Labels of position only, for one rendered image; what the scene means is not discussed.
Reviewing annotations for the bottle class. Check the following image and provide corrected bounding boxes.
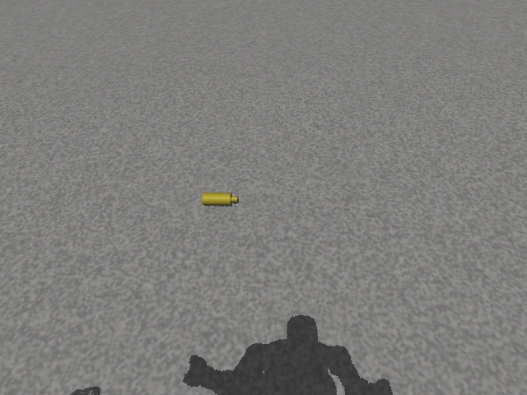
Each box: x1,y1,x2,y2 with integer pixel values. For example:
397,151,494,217
203,193,238,205

